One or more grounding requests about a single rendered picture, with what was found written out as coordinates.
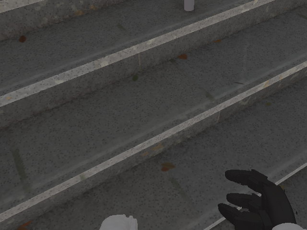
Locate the left robot thigh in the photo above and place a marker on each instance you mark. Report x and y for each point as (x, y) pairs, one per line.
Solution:
(119, 222)

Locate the robot right hand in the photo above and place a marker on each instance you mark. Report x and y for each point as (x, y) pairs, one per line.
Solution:
(265, 212)

